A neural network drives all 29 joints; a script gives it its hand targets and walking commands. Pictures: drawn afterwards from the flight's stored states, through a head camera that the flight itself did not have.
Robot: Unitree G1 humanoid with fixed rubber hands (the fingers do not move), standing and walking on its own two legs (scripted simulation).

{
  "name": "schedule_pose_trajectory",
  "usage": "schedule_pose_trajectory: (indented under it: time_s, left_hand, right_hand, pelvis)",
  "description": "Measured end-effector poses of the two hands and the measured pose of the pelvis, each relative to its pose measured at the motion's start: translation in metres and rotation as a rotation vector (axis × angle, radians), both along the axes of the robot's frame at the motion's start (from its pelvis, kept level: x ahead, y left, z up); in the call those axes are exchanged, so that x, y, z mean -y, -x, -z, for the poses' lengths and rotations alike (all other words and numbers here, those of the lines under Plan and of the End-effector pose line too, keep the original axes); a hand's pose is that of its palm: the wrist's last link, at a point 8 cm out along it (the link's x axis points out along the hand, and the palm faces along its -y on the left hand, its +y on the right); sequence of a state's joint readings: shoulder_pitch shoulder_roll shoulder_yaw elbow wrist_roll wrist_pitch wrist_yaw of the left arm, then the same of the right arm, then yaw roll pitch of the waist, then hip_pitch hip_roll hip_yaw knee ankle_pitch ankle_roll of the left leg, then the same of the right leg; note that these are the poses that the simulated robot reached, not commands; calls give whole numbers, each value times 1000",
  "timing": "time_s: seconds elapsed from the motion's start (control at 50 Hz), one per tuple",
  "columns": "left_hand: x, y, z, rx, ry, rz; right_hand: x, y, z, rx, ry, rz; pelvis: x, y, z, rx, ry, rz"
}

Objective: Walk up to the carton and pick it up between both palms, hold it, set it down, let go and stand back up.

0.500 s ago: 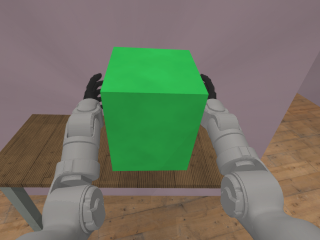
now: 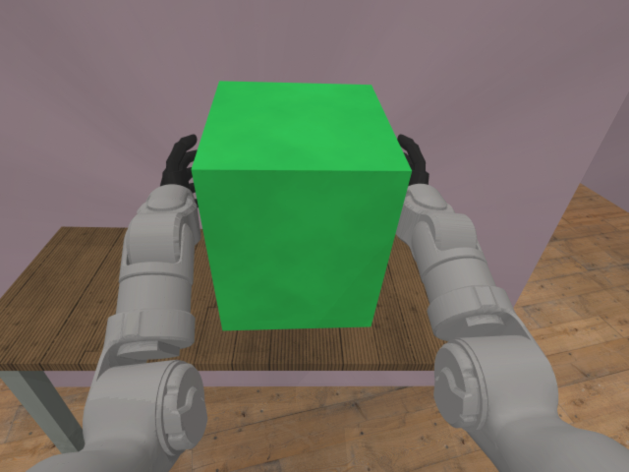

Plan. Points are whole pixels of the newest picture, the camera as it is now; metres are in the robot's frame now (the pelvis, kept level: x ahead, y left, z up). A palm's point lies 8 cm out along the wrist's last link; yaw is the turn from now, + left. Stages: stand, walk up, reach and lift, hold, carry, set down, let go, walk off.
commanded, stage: reach and lift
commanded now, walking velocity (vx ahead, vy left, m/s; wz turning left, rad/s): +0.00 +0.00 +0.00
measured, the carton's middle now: (297, 207) +0.40 +0.02 +0.20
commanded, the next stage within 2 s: hold in 0.06 s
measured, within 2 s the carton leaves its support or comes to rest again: neither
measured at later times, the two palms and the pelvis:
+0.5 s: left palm (180, 185) +0.37 +0.15 +0.25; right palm (423, 185) +0.38 -0.14 +0.25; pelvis +0.00 +0.00 +0.00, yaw +0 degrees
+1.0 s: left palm (178, 182) +0.36 +0.15 +0.26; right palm (425, 182) +0.37 -0.14 +0.26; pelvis +0.00 +0.00 +0.00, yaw +0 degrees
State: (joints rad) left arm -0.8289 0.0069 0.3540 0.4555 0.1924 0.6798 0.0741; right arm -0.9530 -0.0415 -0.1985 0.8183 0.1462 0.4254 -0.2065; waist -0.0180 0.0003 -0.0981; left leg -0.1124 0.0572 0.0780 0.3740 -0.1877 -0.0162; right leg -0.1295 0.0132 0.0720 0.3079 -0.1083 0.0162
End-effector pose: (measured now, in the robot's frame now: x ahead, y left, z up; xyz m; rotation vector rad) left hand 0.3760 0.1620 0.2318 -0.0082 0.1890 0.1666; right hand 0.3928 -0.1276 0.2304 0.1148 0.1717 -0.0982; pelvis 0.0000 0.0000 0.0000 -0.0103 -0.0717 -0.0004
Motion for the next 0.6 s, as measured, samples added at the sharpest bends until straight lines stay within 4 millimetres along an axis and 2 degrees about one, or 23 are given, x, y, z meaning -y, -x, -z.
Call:
schedule_pose_trajectory:
  time_s: [0.14, 0.28, 0.46, 0.6]
  left_hand:
    - [2, 1, -4, -8, 0, 3]
    - [3, 4, -16, 24, -5, 8]
    - [7, 7, -17, 2, -1, 21]
    - [7, 12, -28, 33, -3, 21]
  right_hand:
    - [2, 2, -1, -8, -15, 4]
    - [3, 6, -16, 24, -34, 10]
    - [8, 13, -18, 3, -35, 22]
    - [7, 17, -30, 34, -38, 21]
  pelvis:
    - [0, 0, 0, 0, 0, 0]
    - [-1, 0, 0, 1, 1, 0]
    - [-1, 1, 0, 5, 1, 0]
    - [-1, 1, 0, 5, 2, -1]
